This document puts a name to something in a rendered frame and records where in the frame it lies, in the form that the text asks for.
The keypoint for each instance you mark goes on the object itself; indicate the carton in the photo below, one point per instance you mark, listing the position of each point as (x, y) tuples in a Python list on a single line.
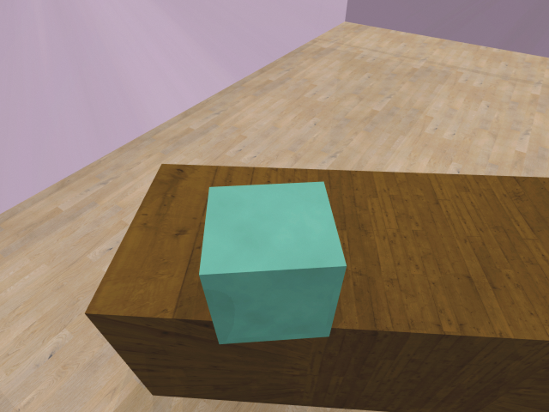
[(272, 265)]

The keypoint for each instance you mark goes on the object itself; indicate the pedestal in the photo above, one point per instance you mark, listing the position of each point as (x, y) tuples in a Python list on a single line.
[(444, 305)]

